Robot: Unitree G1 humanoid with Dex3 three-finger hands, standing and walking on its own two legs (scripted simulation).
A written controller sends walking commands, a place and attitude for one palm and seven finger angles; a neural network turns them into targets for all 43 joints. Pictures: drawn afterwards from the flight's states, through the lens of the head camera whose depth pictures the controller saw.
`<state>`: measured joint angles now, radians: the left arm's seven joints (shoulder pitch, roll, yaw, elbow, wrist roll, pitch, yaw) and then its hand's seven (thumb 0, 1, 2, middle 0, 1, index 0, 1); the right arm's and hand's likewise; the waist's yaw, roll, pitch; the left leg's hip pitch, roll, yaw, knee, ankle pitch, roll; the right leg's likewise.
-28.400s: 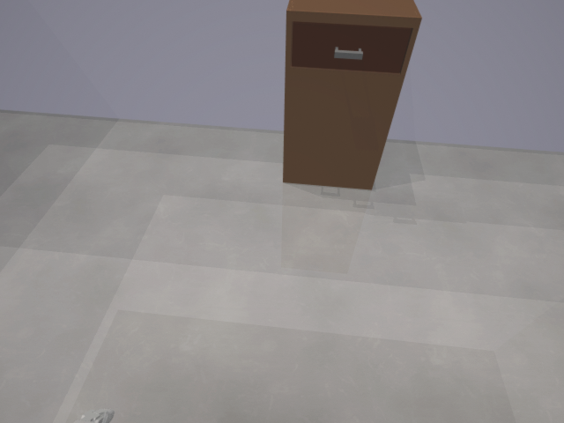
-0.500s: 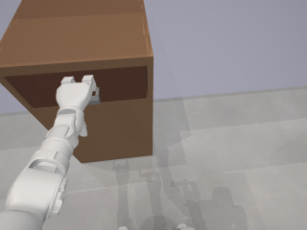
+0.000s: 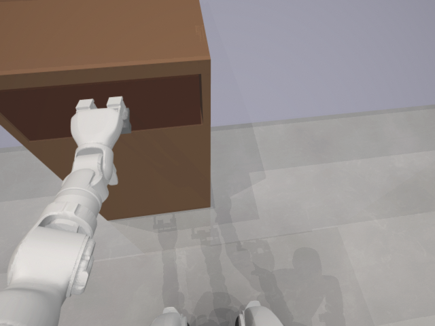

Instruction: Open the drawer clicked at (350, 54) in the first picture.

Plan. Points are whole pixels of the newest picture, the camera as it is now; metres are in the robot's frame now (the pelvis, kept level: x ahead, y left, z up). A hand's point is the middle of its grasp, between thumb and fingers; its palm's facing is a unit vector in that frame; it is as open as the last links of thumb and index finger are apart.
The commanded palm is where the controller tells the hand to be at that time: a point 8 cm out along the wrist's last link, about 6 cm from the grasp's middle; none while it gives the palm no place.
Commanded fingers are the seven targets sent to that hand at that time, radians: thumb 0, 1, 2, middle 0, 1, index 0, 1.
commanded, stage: lower the fingers behind the handle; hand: left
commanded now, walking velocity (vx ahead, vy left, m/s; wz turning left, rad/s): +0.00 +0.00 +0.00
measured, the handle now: (106, 121) +0.54 +0.22 -0.01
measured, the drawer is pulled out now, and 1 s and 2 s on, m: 0.00 0.00 0.00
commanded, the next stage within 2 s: lift the fingers back up to retry in 0.86 s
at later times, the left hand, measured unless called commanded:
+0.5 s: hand (108, 143) +0.48 +0.20 +0.00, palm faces +0.01 +0.01 -1.00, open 13.9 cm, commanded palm +0.46 +0.21 +0.02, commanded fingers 0.00 -0.50 0.30 -0.30 -1.20 -0.30 -1.20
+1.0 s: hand (108, 143) +0.48 +0.20 +0.00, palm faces +0.00 +0.01 -1.00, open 14.0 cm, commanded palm +0.46 +0.20 +0.03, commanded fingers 0.00 -0.50 0.30 -0.30 -1.20 -0.30 -1.20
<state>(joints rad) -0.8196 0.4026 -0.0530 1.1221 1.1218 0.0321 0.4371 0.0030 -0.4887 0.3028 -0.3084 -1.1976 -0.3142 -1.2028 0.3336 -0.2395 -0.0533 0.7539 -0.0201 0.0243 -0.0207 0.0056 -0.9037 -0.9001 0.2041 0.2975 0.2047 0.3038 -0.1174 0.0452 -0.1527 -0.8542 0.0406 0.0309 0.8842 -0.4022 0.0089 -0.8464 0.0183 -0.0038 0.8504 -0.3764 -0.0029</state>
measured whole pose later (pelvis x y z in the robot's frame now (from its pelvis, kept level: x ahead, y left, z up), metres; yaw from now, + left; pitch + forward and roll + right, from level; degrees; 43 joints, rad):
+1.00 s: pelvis -0.03 +0.01 -0.03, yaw +0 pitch +24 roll -2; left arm -0.93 0.44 -0.08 1.14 1.10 0.07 0.42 0.00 -0.49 0.30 -0.31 -1.19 -0.24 -1.32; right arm 0.35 -0.25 -0.02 0.72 -0.01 0.03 -0.04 0.01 -0.90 -0.90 0.20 0.30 0.21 0.30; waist -0.14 0.05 -0.16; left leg -1.03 0.04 0.02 1.03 -0.41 0.02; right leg -1.01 0.02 -0.01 0.98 -0.39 0.01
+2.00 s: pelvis +0.03 +0.00 +0.02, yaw +1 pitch +17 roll -1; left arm -0.70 0.38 -0.09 0.95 1.09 0.04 0.37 0.00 -0.49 0.30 -0.32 -1.20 -0.32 -1.20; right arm 0.28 -0.24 -0.06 0.72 0.00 0.07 -0.02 0.01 -0.90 -0.90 0.20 0.30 0.20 0.30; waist -0.06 0.05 -0.13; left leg -0.66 0.03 0.02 0.75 -0.39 0.00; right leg -0.64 0.01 -0.02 0.72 -0.37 -0.01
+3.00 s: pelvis +0.01 +0.01 +0.02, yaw +0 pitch +18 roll -1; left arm -0.80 0.46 -0.07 1.05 1.08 0.03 0.32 0.00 -0.49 0.30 -0.32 -1.20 -0.32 -1.20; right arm 0.35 -0.24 -0.05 0.73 0.00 0.04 -0.04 0.01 -0.90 -0.90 0.20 0.30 0.21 0.30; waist -0.09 0.05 -0.13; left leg -0.71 0.03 0.03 0.77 -0.37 0.01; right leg -0.70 0.02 0.00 0.73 -0.34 0.00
